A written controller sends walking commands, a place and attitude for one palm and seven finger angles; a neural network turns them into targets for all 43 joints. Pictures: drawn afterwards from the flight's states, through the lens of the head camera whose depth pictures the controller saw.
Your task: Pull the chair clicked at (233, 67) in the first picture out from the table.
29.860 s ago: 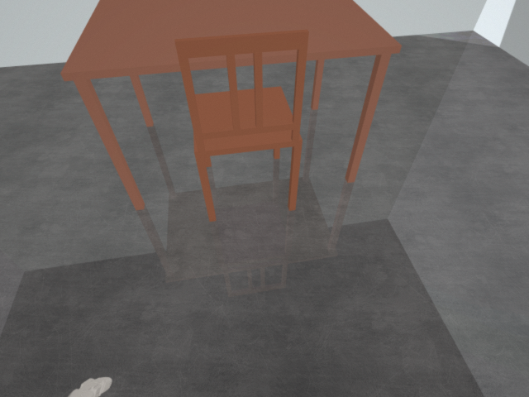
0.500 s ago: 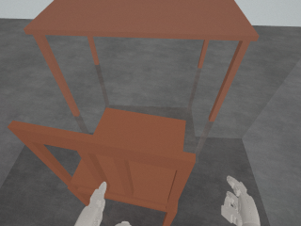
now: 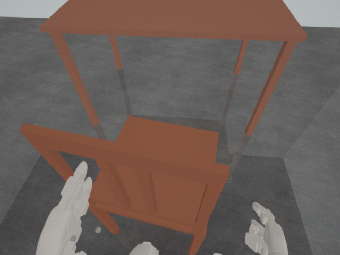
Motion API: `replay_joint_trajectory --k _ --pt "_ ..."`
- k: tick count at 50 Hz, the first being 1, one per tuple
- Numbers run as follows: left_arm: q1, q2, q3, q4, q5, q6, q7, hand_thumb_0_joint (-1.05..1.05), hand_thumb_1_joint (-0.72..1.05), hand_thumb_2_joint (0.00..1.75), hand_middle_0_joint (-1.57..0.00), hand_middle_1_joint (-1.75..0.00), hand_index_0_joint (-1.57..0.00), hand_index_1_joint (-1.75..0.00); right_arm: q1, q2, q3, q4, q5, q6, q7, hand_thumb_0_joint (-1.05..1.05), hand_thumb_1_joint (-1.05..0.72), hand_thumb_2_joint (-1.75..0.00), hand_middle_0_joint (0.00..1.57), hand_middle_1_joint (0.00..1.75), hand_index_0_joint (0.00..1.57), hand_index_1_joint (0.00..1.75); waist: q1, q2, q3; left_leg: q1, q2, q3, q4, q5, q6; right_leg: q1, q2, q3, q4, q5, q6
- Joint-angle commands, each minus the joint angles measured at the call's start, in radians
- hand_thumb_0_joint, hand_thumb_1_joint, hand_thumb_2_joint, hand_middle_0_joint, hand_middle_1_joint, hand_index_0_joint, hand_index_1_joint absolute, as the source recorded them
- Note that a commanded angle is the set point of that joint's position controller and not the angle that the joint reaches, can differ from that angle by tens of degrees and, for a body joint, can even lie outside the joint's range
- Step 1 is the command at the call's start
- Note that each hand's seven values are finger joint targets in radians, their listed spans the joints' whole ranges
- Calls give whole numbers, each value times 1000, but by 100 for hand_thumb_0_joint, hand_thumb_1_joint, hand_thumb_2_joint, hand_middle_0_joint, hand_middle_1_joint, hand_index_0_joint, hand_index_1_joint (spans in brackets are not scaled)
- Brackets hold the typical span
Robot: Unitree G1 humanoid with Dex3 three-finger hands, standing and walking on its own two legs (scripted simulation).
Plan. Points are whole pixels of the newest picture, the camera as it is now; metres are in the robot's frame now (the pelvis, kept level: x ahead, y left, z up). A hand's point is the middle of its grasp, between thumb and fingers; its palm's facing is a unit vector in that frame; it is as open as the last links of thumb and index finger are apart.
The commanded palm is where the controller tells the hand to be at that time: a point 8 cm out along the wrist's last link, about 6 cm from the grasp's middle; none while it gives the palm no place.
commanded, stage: draw the hand back to the body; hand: left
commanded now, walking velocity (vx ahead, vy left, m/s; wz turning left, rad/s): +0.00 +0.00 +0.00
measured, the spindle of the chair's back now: (116, 185) +0.29 +0.16 -0.03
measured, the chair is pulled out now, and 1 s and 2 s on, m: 0.60 0.60 0.60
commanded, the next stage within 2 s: step back with the hand held close in 1.12 s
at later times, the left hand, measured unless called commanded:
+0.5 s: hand (24, 184) +0.19 +0.23 +0.19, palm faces +0.37 -0.83 -0.41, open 12.8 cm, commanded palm +0.15 +0.27 +0.21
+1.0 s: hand (10, 150) +0.23 +0.25 +0.23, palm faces +0.45 -0.79 -0.42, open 7.6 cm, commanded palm +0.17 +0.29 +0.26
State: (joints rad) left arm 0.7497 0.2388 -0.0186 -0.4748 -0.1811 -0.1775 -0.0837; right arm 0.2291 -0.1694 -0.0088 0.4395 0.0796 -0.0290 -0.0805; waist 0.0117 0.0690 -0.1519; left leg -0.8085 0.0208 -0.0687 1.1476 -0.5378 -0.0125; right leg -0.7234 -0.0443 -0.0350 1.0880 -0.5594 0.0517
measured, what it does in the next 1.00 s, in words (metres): rises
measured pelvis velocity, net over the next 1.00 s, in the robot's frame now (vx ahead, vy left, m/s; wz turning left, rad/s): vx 0.03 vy -0.01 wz -0.01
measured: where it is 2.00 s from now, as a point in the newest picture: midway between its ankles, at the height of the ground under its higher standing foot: outside the picture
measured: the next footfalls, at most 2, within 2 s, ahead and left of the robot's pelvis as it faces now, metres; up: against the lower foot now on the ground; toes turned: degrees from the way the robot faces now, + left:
none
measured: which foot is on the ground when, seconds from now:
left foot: down 0.00-1.00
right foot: down 0.00-1.00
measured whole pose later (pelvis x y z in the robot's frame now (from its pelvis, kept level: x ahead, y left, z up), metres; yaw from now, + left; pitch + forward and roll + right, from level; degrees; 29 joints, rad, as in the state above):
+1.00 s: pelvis +0.03 -0.01 +0.08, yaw +0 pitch -3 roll -1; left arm 0.47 0.34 0.33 -0.40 -0.07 -0.04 0.14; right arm 0.18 -0.23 0.00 0.65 0.03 -0.09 -0.10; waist 0.05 0.08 0.03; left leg -0.16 0.03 -0.03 0.51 -0.30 -0.02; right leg -0.09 -0.04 -0.03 0.46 -0.31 0.03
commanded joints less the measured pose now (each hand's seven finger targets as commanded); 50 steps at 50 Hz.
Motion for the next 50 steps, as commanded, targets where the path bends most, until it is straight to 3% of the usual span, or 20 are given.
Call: replay_joint_trajectory --k 1,2,3,4,6,7,8,9,12,18,21,24,29,32,37,39,42,45,48,50 --pt "-32 70 151 -299 -74 -93 17 0 -41 27 -2 -3 -2 -3 -85 -113 -38 -162 2 -100 -28 0 -90 -90 20 30 20 30 -14 -71 -114 194 -13 12 -251 238 38 98 46 -69 -244 191 -52" --pt "-43 89 166 -292 -73 -97 8 0 -37 29 -2 -4 -2 -4 -83 -119 -38 -152 3 -110 -33 0 -90 -90 20 30 20 30 -12 -57 -113 209 -11 13 -253 260 39 110 46 -67 -253 211 -53" --pt "19 255 197 -258 96 17 124 0 -33 31 -3 -5 -3 -5 -64 -112 -20 -162 -23 -79 -55 0 -90 -90 20 30 20 30 57 3 -165 267 28 10 -305 301 28 202 2 -15 -297 264 -88" --pt "28 132 116 -318 110 66 159 0 -30 32 -4 -5 -4 -5 -57 -95 -4 -187 -24 -74 -57 0 -90 -90 20 30 20 30 21 24 -100 285 21 13 -321 312 26 203 -6 -31 -316 289 -84" --pt "19 88 90 -251 126 111 190 0 -22 36 -4 -7 -4 -7 -68 -100 -4 -159 -27 -66 -59 0 -90 -90 20 30 20 30 15 -2 -16 300 26 15 -339 310 26 208 -5 -42 -348 294 -81" --pt "20 115 122 -215 134 132 203 0 -19 37 -5 -8 -5 -8 -76 -105 -7 -147 -27 -58 -64 0 -90 -90 20 30 20 30 21 -41 -4 307 28 12 -352 325 29 230 -2 -42 -374 306 -82" --pt "2 123 123 -234 138 135 211 0 -15 39 -5 -8 -5 -8 -78 -109 -2 -143 -30 -56 -65 0 -90 -90 20 30 20 30 17 -30 4 335 27 16 -367 323 29 242 -4 -43 -387 312 -79" --pt "-21 150 149 -233 141 136 222 0 -12 41 -6 -9 -6 -9 -87 -111 2 -139 -32 -58 -67 0 -90 -90 20 30 20 30 21 -51 12 344 27 13 -389 311 28 263 -4 -46 -407 300 -78" --pt "-87 222 230 -238 144 135 249 0 -1 46 -7 -11 -7 -11 -111 -113 12 -115 -36 -73 -74 0 -90 -90 20 30 20 30 32 -22 50 391 23 16 -439 300 27 317 -7 -40 -475 293 -84" --pt "-172 245 287 -268 141 114 267 0 21 57 -10 -16 -10 -16 -132 -117 25 -70 -41 -120 -68 0 -90 -90 20 30 20 30 38 57 71 511 21 10 -535 336 19 400 -10 -40 -544 329 -87" --pt "-182 230 302 -225 137 108 267 0 32 62 -12 -18 -12 -18 -145 -122 20 -45 -45 -135 -59 0 -90 -90 20 30 20 30 38 2 89 543 24 13 -567 352 21 431 -9 -42 -573 358 -81" --pt "-217 237 336 -205 135 99 264 0 43 67 -13 -20 -13 -20 -153 -130 13 -24 -46 -136 -54 0 -90 -90 20 30 20 30 40 5 100 578 25 18 -599 374 20 460 -10 -37 -598 386 -79" --pt "-275 276 418 -170 128 83 262 0 61 76 -16 -24 -16 -24 -173 -137 3 7 -51 -132 -50 0 -90 -90 20 30 20 30 46 -49 96 621 27 29 -634 418 24 514 -10 -28 -636 445 -74" --pt "-346 329 476 -208 129 70 266 0 72 81 -18 -26 -18 -26 -174 -140 2 25 -55 -140 -47 0 -90 -90 20 30 20 30 50 31 70 652 23 32 -652 451 22 555 -13 -24 -653 476 -78" --pt "-412 361 537 -201 123 61 268 0 90 90 -20 -30 -20 -30 -177 -146 -1 46 -56 -149 -40 0 -90 -90 20 30 20 30 55 43 66 688 26 32 -677 516 19 592 -10 -25 -667 529 -80" --pt "-340 282 489 -102 120 68 258 0 90 90 -20 -30 -20 -30 -181 -142 -7 54 -57 -139 -33 0 -90 -90 20 30 20 30 54 -17 103 683 30 37 -685 528 22 585 -10 -32 -664 546 -74" --pt "-324 243 456 -46 116 78 242 0 90 90 -20 -30 -20 -30 -191 -148 -17 59 -52 -119 -25 0 -90 -90 20 30 20 30 48 -45 124 677 31 45 -691 528 25 586 -10 -32 -678 553 -69" --pt "-341 280 471 -104 117 64 240 0 90 90 -20 -30 -20 -30 -193 -154 -22 50 -55 -111 -22 0 -90 -90 20 30 20 30 54 -63 88 690 31 45 -696 544 30 608 -11 -27 -678 577 -67" --pt "-368 339 511 -210 125 50 246 0 90 90 -20 -30 -20 -30 -189 -147 -19 44 -59 -126 -25 0 -90 -90 20 30 20 30 61 30 18 724 22 50 -695 580 28 645 -13 -19 -677 613 -71" --pt "-346 333 509 -212 123 54 251 0 90 90 -20 -30 -20 -30 -190 -140 -16 43 -57 -130 -26 0 -90 -90 20 30 20 30 60 24 23 731 21 54 -695 595 26 646 -11 -21 -681 632 -70"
